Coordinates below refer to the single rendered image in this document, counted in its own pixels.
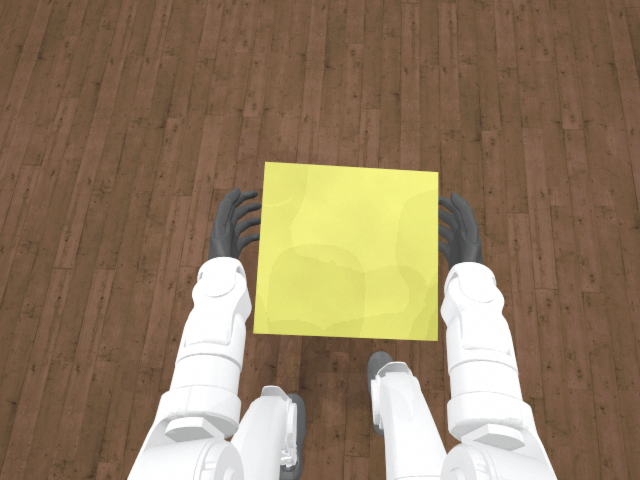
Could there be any left robot forearm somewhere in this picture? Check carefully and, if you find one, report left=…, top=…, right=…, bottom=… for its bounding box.
left=127, top=257, right=252, bottom=480

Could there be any robot right upper arm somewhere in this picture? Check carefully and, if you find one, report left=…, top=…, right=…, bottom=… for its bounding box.
left=440, top=441, right=557, bottom=480

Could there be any robot left hand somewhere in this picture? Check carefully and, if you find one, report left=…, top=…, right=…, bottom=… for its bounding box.
left=208, top=187, right=262, bottom=261

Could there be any robot left thigh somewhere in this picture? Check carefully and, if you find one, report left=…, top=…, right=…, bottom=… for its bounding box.
left=231, top=396, right=297, bottom=480

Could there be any robot right hand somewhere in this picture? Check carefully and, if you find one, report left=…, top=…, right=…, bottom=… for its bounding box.
left=438, top=192, right=484, bottom=272

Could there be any robot left upper arm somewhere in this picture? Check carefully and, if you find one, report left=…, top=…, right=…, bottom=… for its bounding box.
left=129, top=437, right=244, bottom=480

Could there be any robot left shin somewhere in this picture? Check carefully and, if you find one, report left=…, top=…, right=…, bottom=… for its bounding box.
left=250, top=386, right=297, bottom=465

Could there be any right robot forearm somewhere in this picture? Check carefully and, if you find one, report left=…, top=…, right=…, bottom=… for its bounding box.
left=441, top=262, right=557, bottom=479

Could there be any carton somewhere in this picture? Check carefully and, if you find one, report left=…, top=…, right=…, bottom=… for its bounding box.
left=253, top=162, right=438, bottom=341

